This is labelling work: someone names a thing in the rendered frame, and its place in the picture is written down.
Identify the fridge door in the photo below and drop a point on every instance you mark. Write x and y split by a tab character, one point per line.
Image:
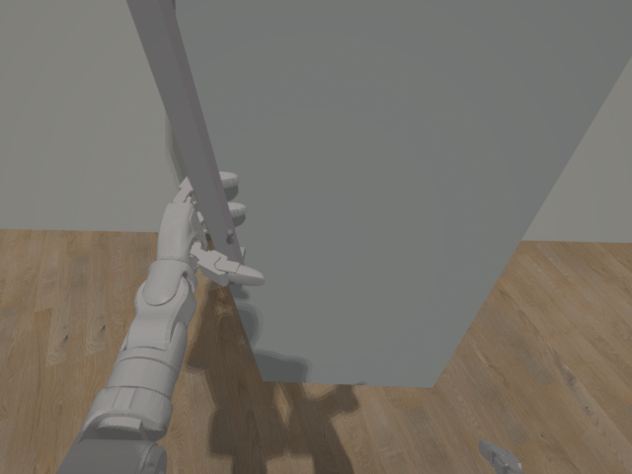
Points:
391	155

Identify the left robot hand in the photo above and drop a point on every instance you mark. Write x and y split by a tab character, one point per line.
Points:
182	225

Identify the right robot hand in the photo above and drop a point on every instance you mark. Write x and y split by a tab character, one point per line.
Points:
503	461

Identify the robot left upper arm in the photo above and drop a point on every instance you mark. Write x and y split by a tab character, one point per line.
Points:
116	456

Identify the handle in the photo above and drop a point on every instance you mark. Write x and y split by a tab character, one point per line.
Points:
158	30

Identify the left robot forearm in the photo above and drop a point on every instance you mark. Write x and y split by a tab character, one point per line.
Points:
136	403

